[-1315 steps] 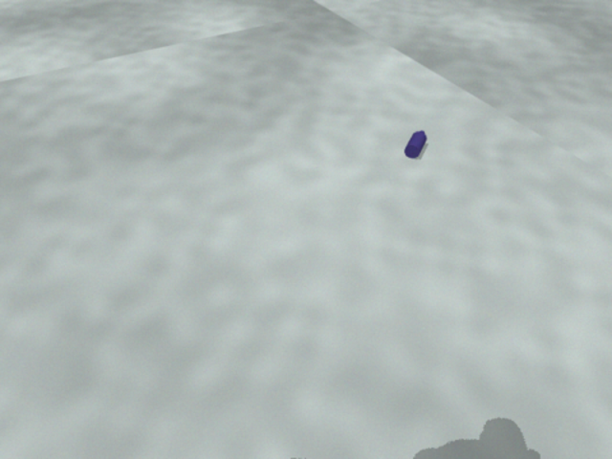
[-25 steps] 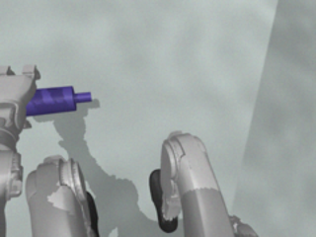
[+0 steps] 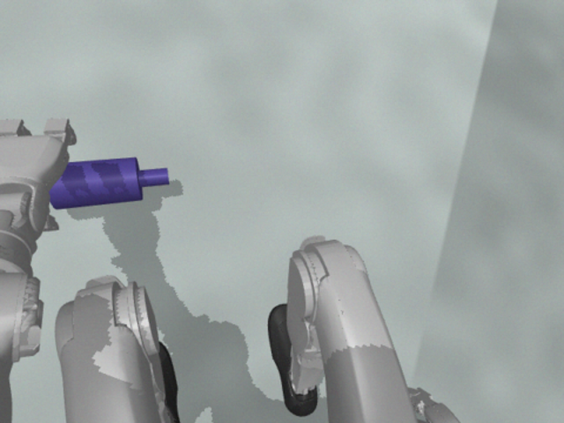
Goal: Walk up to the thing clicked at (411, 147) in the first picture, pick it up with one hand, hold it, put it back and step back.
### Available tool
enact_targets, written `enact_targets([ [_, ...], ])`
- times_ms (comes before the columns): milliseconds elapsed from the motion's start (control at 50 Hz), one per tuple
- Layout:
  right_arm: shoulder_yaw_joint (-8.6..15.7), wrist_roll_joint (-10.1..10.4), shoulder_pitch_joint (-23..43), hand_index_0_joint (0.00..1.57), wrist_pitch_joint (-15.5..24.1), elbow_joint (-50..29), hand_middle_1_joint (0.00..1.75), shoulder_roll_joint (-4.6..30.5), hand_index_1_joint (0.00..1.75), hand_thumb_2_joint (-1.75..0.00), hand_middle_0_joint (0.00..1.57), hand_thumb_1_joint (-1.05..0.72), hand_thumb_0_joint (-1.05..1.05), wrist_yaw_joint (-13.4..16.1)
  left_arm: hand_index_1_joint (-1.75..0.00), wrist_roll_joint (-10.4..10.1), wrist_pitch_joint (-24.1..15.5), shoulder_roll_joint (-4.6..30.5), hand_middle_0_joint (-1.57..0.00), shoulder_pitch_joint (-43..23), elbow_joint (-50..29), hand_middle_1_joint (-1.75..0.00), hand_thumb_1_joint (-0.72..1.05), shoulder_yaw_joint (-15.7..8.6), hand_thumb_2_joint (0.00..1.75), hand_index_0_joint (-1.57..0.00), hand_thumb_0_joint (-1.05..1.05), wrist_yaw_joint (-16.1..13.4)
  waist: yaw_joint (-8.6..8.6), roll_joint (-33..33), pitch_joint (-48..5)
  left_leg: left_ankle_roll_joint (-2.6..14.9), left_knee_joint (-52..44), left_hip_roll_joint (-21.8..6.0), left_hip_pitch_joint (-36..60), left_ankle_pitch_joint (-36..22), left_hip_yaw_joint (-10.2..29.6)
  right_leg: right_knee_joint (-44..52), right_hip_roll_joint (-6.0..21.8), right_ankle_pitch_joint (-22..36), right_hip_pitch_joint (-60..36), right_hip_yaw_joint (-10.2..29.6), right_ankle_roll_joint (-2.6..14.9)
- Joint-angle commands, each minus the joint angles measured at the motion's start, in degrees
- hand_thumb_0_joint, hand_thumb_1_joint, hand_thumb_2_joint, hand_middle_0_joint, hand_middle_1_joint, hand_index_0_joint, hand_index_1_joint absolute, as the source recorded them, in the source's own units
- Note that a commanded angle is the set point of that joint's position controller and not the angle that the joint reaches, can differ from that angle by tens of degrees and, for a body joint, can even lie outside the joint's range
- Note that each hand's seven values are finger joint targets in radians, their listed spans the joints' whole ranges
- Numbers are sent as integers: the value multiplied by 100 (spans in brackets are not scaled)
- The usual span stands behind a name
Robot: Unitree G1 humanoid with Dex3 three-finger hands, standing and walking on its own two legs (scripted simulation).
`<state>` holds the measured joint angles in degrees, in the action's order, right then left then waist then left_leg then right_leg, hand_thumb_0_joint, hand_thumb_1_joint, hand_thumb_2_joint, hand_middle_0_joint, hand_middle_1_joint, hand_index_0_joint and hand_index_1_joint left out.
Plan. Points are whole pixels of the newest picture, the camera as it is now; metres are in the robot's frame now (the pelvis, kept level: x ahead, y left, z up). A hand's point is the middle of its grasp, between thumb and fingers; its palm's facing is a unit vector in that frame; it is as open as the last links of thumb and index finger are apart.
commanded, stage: rise first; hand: left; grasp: from above
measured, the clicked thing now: (113, 181) +0.51 +0.18 -0.29
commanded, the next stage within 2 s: approach in 0.50 s
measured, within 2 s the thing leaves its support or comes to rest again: neither
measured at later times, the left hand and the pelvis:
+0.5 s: hand (46, 190) +0.46 +0.25 -0.17, palm faces -0.47 -0.02 -0.88, open 14.0 cm; pelvis +0.00 +0.00 +0.00, yaw +0 degrees
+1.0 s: hand (90, 157) +0.51 +0.19 -0.17, palm faces -0.41 -0.01 -0.91, open 13.3 cm; pelvis +0.00 +0.00 -0.01, yaw -1 degrees
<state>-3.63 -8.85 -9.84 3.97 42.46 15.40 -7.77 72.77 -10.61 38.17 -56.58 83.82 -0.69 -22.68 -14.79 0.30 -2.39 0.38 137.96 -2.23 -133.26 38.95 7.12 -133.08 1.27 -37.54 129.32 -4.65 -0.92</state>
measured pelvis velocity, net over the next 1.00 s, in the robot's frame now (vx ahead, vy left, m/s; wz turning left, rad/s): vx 0.00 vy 0.00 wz -0.01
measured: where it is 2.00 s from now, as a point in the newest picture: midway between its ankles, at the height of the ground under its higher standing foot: (232, 398)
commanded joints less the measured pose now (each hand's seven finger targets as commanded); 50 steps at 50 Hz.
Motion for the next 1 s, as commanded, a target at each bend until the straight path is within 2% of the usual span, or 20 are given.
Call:
enact_targets([
  [0,455,50,-1180,20,-15,3,30,1391,30,-90,20,-91,0,98,-103,-78,-35,1169,-6,-1960,-786,-104,-54,-92,101,-7,0,-231,-69,-1516,-3835,123,-1444,212,2719,-733,-506,1436,-291,897,-1942,-381,313],
  [80,452,24,-1236,20,20,23,30,1395,30,-90,20,-91,0,83,-102,-62,-40,1018,-7,-1929,-705,-102,-53,-31,100,-7,0,-234,-182,-1493,-3703,124,-1427,216,2723,-795,-495,1418,-270,987,-1916,-406,306],
  [160,470,37,-1211,20,27,-16,30,1422,30,-90,20,-90,0,108,-102,-49,-44,1204,-7,-1863,-799,-103,-53,-175,100,-7,0,-282,-17,-1622,-3984,108,-1481,225,2899,-834,-498,1413,-252,982,-1928,-395,313],
  [200,459,30,-1185,20,31,9,30,1389,30,-90,20,-91,0,95,-102,-30,-26,965,-7,-1984,-666,-102,-54,-21,101,-7,0,-278,-156,-1595,-3745,99,-1503,219,2871,-736,-493,1416,-267,917,-1780,-412,326],
  [240,444,34,-1173,20,36,16,30,1398,30,-90,20,-90,0,112,-103,-69,-40,1144,-6,-1944,-644,-103,-54,-89,101,-7,0,-290,-71,-1527,-3782,125,-1473,229,2718,-691,-510,1462,-278,860,-1864,-377,318],
  [280,451,14,-1221,20,73,17,30,1393,30,-90,20,-90,0,92,-101,-66,-18,1020,-7,-1930,-552,-102,-53,-55,100,-7,0,-288,-144,-1479,-3619,125,-1463,229,2708,-657,-520,1455,-248,836,-1798,-381,307],
  [360,456,26,-1214,20,70,16,30,1414,30,-90,20,-90,0,93,-102,-46,-11,1211,-8,-1869,-789,-102,-53,-173,100,-8,0,-324,-16,-1647,-4001,107,-1435,220,2934,-988,-531,1395,-253,1145,-2002,-376,302],
  [400,457,20,-1227,20,63,20,30,1404,30,-90,20,-90,0,90,-102,-73,-10,1081,-7,-1827,-544,-102,-53,-119,100,-7,0,-320,-98,-1414,-3874,136,-1442,230,2701,-809,-518,1442,-256,988,-1974,-378,293],
  [480,438,11,-1218,20,79,1,30,1403,30,-90,20,-90,0,86,-102,-34,-39,1286,-7,-1867,-563,-102,-54,-200,101,-7,0,-300,-53,-1466,-3843,140,-1396,235,2679,-779,-530,1403,-249,944,-1971,-356,300],
  [540,419,-18,-1201,20,96,32,30,1372,30,-90,20,-90,0,71,-102,-50,-69,1015,-8,-1839,-466,-101,-54,-73,101,-8,0,-305,-146,-1376,-3769,138,-1364,227,2645,-770,-540,1418,-272,963,-2016,-370,284],
  [600,417,-31,-1234,20,122,34,30,1425,30,-90,20,-90,0,59,-106,-29,-115,1387,-8,-1910,-739,-105,-52,-257,104,-8,0,-336,-49,-1446,-3850,144,-1350,245,2608,-801,-554,1417,-249,952,-2080,-345,277],
  [620,436,-36,-1217,20,128,31,30,1385,30,-90,20,-90,0,54,-108,-27,-105,1268,-8,-1823,-647,-109,-49,-214,105,-9,0,-343,-47,-1556,-3889,116,-1363,232,2756,-795,-545,1380,-254,948,-2018,-356,302],
  [660,441,-37,-1191,20,123,32,30,1387,30,-90,20,-90,0,58,-110,-53,-129,997,-9,-2161,-915,-111,-48,-55,107,-10,0,-385,-144,-1781,-3968,90,-1407,217,2910,-783,-508,1391,-270,945,-1858,-391,322],
  [680,422,-68,-1216,20,145,45,30,1369,30,-90,20,-90,0,39,-110,-58,-111,780,-8,-2314,-686,-111,-47,58,104,-10,0,-385,-371,-1570,-3814,103,-1336,211,2816,-674,-474,1383,-264,882,-1754,-429,312],
  [720,405,-90,-1256,20,167,124,30,1388,30,-90,20,-90,0,29,-110,-91,-108,567,-8,-2647,-615,-111,-47,234,105,-10,0,-395,-512,-1527,-3700,104,-1307,204,2724,-610,-440,1397,-285,854,-1655,-450,313],
  [740,421,-81,-1287,20,163,140,30,1425,30,-90,20,-90,0,47,-109,-82,-123,690,-8,-2749,-784,-110,-49,201,104,-9,0,-426,-432,-1698,-3831,94,-1384,214,2764,-648,-439,1439,-290,854,-1689,-443,315],
  [820,321,-177,-1298,20,211,191,30,1417,30,-90,20,-90,0,6,-113,-14,0,371,-9,-3118,-384,-115,-45,454,107,-11,0,-485,-648,-1776,-3741,66,-1280,195,2885,-767,-419,1302,-307,1040,-1643,-512,322],
  [860,308,-161,-1322,20,194,177,30,1472,30,-90,20,-90,0,23,-112,79,99,760,-9,-3053,-312,-113,-48,256,110,-10,0,-593,-473,-1909,-3909,65,-1316,194,2919,-891,-448,1302,-317,1140,-1731,-491,321],
  [920,244,-188,-1291,20,166,60,30,1485,30,-90,20,-90,0,-24,-113,185,358,806,-10,-2781,245,-113,-46,124,111,-10,0,-688,-464,-1830,-3719,84,-1348,198,2779,-855,-466,1238,-309,1142,-1665,-506,325],
  [980,171,-155,-1220,20,115,-103,30,1423,30,-90,20,-90,0,-75,-113,95,584,926,-9,-2459,406,-114,-48,8,112,-10,0,-709,-325,-1741,-3818,144,-1320,203,2512,-930,-557,1289,-349,1224,-2027,-413,310],
])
